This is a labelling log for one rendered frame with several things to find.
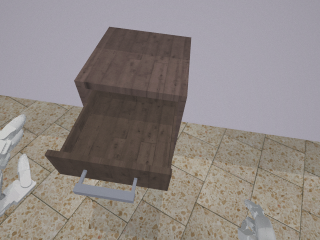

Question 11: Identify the drawer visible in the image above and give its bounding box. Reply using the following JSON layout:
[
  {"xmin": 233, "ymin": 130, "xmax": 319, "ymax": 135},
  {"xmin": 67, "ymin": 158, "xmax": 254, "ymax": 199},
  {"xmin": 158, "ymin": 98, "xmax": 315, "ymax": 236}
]
[{"xmin": 45, "ymin": 90, "xmax": 179, "ymax": 191}]

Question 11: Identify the right robot hand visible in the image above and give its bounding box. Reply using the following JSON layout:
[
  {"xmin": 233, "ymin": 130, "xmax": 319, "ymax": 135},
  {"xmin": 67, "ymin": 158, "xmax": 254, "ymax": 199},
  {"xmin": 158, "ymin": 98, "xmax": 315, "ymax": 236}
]
[{"xmin": 237, "ymin": 199, "xmax": 276, "ymax": 240}]

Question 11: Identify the cabinet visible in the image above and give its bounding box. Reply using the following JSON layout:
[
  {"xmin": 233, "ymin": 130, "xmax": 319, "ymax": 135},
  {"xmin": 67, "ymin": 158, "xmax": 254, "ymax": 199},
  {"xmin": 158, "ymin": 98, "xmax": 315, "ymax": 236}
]
[{"xmin": 74, "ymin": 27, "xmax": 192, "ymax": 159}]

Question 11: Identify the handle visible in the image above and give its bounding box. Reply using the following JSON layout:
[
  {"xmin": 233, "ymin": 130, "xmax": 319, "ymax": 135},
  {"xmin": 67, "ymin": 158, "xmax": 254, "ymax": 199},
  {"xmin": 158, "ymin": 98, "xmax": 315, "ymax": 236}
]
[{"xmin": 73, "ymin": 170, "xmax": 138, "ymax": 204}]

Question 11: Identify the left robot hand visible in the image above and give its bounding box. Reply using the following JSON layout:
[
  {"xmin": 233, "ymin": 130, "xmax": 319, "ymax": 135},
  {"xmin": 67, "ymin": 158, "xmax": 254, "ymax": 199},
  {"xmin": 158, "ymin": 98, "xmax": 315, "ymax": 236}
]
[{"xmin": 0, "ymin": 114, "xmax": 36, "ymax": 217}]

